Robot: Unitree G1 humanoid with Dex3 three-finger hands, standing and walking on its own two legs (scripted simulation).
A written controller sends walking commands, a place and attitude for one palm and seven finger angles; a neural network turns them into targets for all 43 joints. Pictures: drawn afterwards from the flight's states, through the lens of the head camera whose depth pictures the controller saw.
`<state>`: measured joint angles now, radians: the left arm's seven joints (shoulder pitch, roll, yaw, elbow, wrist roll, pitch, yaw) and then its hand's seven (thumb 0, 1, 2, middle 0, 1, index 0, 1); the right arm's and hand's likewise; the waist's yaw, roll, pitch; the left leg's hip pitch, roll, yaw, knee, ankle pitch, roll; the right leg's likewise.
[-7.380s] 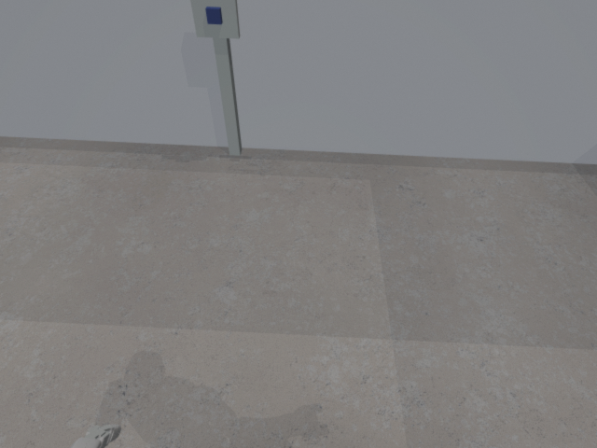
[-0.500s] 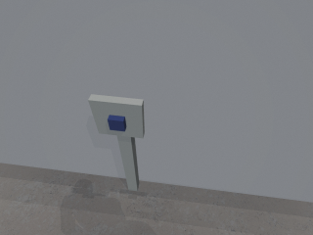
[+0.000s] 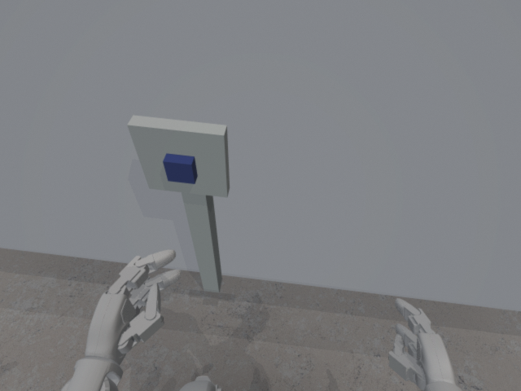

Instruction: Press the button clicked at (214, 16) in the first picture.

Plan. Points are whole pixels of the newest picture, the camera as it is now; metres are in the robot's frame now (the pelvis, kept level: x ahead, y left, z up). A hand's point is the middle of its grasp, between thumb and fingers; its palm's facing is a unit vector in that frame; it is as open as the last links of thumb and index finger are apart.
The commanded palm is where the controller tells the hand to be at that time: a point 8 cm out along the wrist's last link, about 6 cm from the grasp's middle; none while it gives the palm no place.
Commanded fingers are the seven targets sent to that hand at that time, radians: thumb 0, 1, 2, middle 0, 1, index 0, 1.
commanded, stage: raise the hand and make a fist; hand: left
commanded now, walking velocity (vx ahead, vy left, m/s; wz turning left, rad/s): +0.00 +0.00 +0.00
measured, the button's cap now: (181, 167) +0.52 +0.18 +0.01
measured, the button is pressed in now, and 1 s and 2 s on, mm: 0 0 0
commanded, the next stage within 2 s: aim a knuckle at the button in 1.66 s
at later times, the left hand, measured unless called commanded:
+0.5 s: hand (142, 340) +0.20 +0.18 -0.01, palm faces -0.07 -1.00 -0.01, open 3.1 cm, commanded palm +0.16 +0.24 -0.01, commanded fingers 0.00 0.90 0.90 -1.30 -1.50 -1.30 -1.50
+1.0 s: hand (113, 334) +0.20 +0.22 +0.00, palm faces -0.07 -1.00 -0.05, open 3.1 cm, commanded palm +0.18 +0.28 +0.00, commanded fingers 0.00 0.90 0.90 -1.30 -1.50 -1.30 -1.50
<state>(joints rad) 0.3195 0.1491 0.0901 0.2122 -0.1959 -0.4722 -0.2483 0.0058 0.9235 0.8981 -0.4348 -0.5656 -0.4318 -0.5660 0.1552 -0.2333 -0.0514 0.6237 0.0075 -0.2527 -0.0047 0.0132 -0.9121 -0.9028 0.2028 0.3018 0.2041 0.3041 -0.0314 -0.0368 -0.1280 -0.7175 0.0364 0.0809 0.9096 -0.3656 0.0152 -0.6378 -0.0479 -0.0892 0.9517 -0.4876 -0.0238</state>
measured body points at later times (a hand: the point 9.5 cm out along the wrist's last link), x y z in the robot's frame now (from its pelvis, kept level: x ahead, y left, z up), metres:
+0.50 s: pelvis -0.02 -0.01 -0.05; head +0.05 -0.01 +0.40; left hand +0.20 +0.23 -0.01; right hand +0.13 -0.25 -0.15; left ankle +0.05 +0.11 -0.69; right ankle -0.01 -0.10 -0.69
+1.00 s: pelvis -0.01 +0.02 -0.04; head +0.06 +0.05 +0.40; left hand +0.20 +0.27 +0.00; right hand +0.20 -0.20 -0.10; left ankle +0.05 +0.11 -0.69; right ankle -0.01 -0.10 -0.69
